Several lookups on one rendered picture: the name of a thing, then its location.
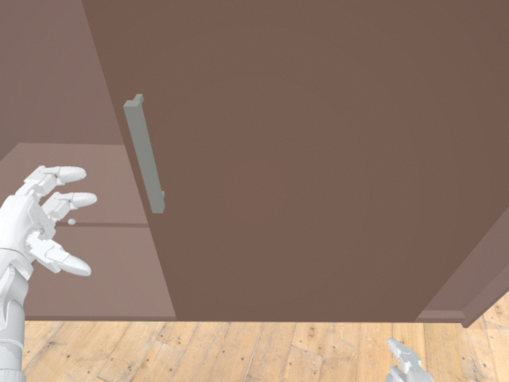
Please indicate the robot right hand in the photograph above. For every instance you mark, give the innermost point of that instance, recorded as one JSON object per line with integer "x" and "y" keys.
{"x": 409, "y": 362}

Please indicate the robot left hand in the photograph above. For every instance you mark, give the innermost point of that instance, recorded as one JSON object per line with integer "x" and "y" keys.
{"x": 21, "y": 216}

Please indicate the left robot forearm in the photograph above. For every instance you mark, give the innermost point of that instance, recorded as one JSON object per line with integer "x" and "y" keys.
{"x": 15, "y": 271}

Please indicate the wardrobe door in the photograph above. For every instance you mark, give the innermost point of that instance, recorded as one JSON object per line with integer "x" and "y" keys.
{"x": 483, "y": 264}
{"x": 322, "y": 160}

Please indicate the handle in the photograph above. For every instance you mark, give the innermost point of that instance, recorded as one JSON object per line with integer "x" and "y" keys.
{"x": 141, "y": 140}

